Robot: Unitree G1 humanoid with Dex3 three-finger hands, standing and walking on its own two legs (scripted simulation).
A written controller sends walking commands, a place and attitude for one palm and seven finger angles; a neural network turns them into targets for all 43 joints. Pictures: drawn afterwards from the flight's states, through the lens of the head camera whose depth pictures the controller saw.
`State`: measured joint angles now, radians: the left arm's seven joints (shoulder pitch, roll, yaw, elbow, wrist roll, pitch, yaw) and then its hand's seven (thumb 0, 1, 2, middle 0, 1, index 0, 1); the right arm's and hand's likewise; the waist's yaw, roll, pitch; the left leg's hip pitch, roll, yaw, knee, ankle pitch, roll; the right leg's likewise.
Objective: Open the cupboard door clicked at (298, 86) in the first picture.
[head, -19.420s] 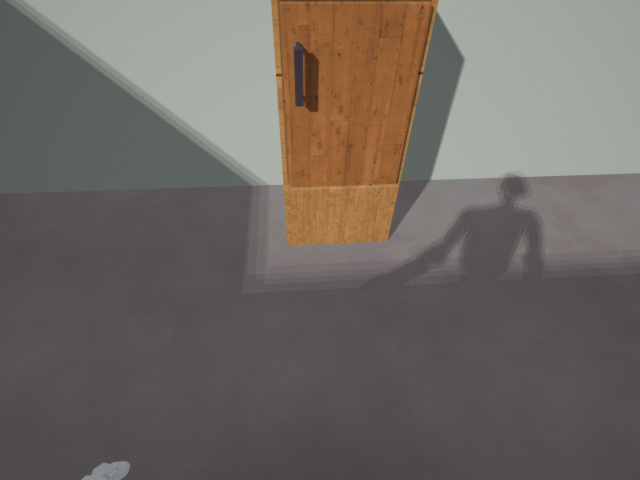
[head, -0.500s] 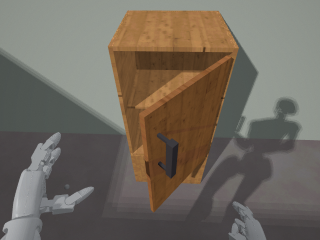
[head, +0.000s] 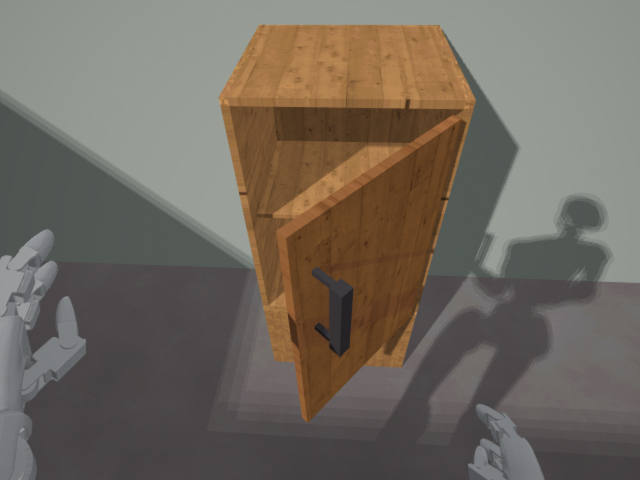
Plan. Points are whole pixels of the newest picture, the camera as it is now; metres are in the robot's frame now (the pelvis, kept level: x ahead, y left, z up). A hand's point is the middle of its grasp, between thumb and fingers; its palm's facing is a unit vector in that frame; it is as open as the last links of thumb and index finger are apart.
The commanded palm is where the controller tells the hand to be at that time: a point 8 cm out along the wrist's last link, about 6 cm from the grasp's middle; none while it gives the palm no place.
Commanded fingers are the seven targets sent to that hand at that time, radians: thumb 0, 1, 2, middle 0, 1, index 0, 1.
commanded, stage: draw the hand back to the body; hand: left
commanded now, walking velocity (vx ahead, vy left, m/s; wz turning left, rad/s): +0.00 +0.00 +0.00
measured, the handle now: (330, 312) +0.36 +0.04 -0.01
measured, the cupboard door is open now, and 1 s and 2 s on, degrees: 49 49 49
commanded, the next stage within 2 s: step back with the hand held close in 0.18 s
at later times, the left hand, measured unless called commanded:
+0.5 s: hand (106, 340) +0.20 +0.24 +0.14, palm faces +0.38 -0.79 -0.48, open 7.4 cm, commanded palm +0.14 +0.28 +0.17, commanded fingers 0.00 0.90 0.90 -0.20 -0.30 -0.20 -0.30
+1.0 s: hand (0, 420) +0.12 +0.29 +0.14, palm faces +0.44 -0.75 -0.49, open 7.4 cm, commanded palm +0.05 +0.33 +0.17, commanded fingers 0.00 0.90 0.90 -0.20 -0.30 -0.20 -0.30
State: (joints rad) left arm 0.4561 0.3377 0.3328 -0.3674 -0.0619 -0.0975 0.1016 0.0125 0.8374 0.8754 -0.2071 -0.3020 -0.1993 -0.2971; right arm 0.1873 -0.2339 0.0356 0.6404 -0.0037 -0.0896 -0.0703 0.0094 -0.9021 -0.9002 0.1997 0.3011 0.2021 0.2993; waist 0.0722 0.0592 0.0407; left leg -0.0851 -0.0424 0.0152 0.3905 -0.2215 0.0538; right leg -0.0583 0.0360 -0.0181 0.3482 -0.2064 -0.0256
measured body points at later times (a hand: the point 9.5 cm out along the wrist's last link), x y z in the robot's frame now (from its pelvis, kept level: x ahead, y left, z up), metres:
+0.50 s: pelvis -0.01 -0.02 +0.00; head +0.00 -0.04 +0.45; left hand +0.17 +0.28 +0.17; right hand +0.18 -0.26 -0.09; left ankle +0.00 +0.08 -0.74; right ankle +0.00 -0.10 -0.75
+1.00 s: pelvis -0.08 +0.02 -0.01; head -0.07 +0.04 +0.44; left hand +0.09 +0.33 +0.17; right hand +0.10 -0.22 -0.08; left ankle +0.00 +0.08 -0.74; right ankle -0.07 -0.10 -0.73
